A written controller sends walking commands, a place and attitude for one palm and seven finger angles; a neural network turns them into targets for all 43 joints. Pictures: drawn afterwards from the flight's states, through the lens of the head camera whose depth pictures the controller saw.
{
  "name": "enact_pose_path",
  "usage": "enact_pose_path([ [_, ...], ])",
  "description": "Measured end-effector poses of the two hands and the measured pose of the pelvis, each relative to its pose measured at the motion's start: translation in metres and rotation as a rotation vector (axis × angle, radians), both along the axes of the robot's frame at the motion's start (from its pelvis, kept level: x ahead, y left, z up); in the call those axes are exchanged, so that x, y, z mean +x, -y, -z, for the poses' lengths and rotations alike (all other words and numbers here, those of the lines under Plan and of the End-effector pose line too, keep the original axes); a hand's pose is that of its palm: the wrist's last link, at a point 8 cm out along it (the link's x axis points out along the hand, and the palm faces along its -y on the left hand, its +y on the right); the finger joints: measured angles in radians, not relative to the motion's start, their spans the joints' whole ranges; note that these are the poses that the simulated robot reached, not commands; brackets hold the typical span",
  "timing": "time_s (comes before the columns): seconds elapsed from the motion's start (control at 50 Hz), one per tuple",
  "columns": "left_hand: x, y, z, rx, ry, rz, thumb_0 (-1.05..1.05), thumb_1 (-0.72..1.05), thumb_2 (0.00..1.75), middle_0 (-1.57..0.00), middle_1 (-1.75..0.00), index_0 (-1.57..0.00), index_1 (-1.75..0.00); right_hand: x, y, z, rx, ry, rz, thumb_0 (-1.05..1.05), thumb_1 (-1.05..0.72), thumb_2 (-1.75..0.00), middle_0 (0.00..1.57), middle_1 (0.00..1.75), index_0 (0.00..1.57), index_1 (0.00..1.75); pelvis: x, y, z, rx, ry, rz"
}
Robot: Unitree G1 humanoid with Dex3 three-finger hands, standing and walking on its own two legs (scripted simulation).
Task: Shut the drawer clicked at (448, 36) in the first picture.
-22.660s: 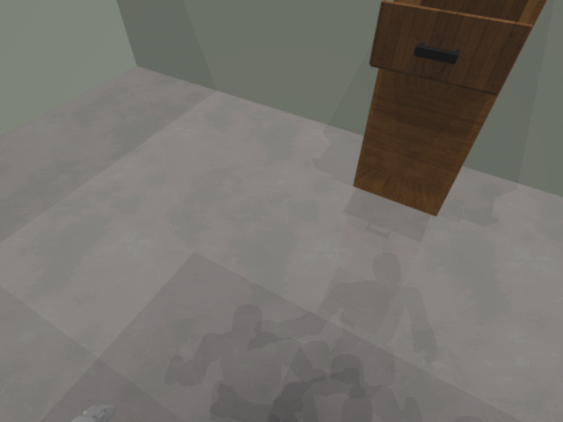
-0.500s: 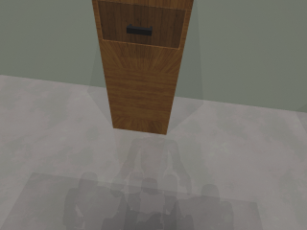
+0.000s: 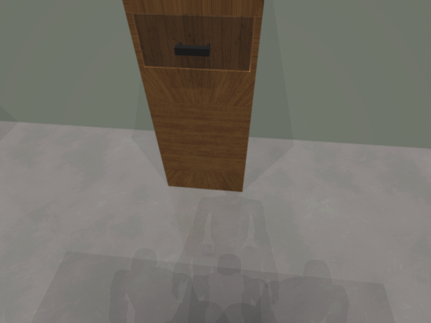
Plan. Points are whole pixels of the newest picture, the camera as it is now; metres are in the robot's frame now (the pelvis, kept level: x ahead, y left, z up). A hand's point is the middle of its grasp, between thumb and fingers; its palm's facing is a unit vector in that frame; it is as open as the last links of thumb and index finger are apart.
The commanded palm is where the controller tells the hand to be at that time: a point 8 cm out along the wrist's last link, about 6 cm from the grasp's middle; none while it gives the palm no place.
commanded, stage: let the arm hang, fingers relaxed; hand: left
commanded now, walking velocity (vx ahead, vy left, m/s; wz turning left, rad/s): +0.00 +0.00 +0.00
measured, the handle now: (193, 47) +0.91 +0.13 +0.08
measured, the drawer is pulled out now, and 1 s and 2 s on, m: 0.00 0.00 0.00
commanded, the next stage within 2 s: look to check the result in 0.28 s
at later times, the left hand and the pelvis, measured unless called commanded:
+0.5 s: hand out of the picture +0.01 +0.16 -0.17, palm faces +0.02 -0.98 -0.21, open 7.4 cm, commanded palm none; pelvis +0.01 -0.01 +0.00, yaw +0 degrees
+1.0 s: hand out of the picture +0.03 +0.17 -0.17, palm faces +0.01 -0.97 -0.22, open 7.4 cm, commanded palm none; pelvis +0.02 -0.02 +0.00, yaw -1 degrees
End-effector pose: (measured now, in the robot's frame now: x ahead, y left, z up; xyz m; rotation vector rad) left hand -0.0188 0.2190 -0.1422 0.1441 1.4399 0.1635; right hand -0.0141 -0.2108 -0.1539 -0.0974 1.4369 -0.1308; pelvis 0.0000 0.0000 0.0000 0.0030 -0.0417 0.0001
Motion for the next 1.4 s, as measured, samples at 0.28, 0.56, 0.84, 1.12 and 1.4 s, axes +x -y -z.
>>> enact_pose_path([
  [0.28,0.037,0.004,-0.002,0.019,0.079,0.022,0.01,0.92,0.90,-0.20,-0.30,-0.21,-0.30,0.002,0.009,-0.001,-0.001,0.004,0.020,0.00,-0.91,-0.90,0.20,0.30,0.20,0.30,0.006,0.011,0.000,-0.002,0.003,0.002],
  [0.56,0.023,0.008,-0.001,0.009,0.019,0.005,0.01,0.91,0.90,-0.20,-0.30,-0.20,-0.30,0.012,0.026,-0.005,-0.039,-0.002,0.004,0.00,-0.91,-0.90,0.20,0.30,0.20,0.30,0.011,0.014,-0.002,-0.005,0.001,0.003],
  [0.84,0.035,0.005,-0.003,0.017,0.030,0.014,0.01,0.90,0.90,-0.20,-0.30,-0.20,-0.30,0.034,0.029,-0.006,-0.040,0.036,-0.010,0.00,-0.91,-0.90,0.20,0.30,0.20,0.30,0.015,0.015,-0.003,-0.003,-0.001,0.007],
  [1.12,0.057,-0.002,-0.006,0.036,0.077,0.034,0.01,0.90,0.90,-0.20,-0.30,-0.20,-0.30,0.043,0.036,-0.008,-0.054,0.054,-0.009,0.00,-0.91,-0.90,0.20,0.30,0.20,0.30,0.019,0.016,-0.004,-0.002,0.001,0.011],
  [1.4,0.063,-0.007,-0.008,0.045,0.083,0.042,0.01,0.90,0.90,-0.20,-0.30,-0.21,-0.30,0.043,0.042,-0.010,-0.067,0.047,-0.009,0.00,-0.91,-0.90,0.20,0.30,0.20,0.30,0.021,0.016,-0.004,-0.002,0.001,0.013],
])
